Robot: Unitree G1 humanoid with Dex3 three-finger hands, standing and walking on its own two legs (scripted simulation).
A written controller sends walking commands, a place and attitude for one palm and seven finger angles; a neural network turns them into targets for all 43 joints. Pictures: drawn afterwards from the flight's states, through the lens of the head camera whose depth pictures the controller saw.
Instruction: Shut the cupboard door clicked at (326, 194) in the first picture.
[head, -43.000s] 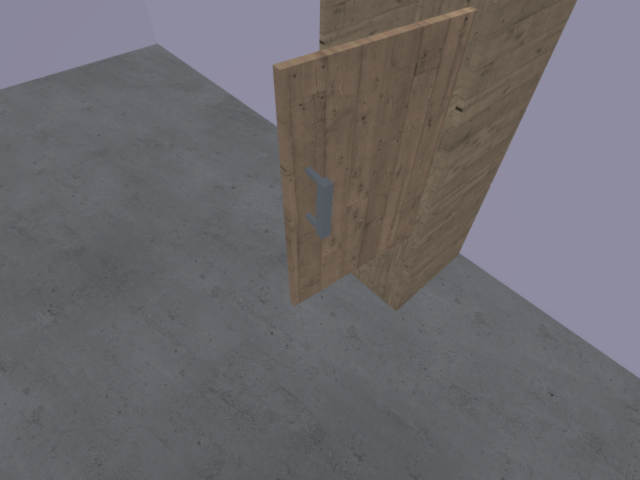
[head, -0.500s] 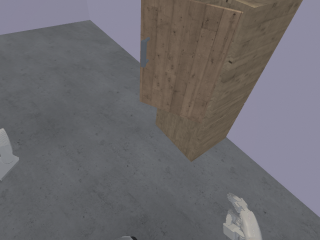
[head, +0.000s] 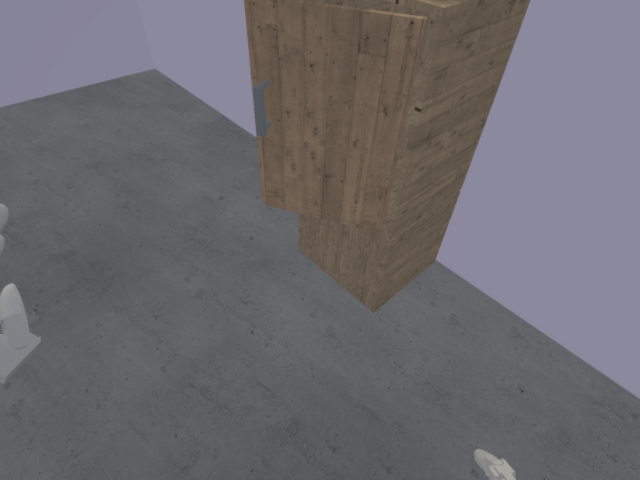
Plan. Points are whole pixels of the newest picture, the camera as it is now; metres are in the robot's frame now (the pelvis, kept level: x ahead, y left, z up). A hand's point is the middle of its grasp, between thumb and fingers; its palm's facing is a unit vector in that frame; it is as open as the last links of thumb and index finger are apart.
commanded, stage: stop stepping back and stand still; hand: left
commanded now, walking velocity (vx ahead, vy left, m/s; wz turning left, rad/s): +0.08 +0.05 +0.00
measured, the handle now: (263, 108) +0.96 +0.16 +0.01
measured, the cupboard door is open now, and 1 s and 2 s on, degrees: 29 29 29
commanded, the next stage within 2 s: let the arm hang, fingers relaxed in 0.08 s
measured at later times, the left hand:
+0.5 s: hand out of the picture +0.06 +0.21 -0.17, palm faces +0.12 -0.98 -0.16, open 6.8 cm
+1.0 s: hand out of the picture -0.02 +0.24 -0.16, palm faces +0.04 -0.98 -0.21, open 7.4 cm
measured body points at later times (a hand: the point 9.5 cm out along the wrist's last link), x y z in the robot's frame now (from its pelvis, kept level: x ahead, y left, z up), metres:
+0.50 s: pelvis +0.01 +0.04 +0.00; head +0.01 +0.06 +0.45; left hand +0.05 +0.27 -0.15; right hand +0.11 -0.19 -0.12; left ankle +0.06 +0.15 -0.73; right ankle +0.01 -0.07 -0.73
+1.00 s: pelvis +0.02 +0.06 +0.01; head +0.02 +0.06 +0.46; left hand -0.02 +0.29 -0.14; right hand +0.00 -0.16 -0.15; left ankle +0.06 +0.15 -0.73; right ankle +0.01 -0.07 -0.73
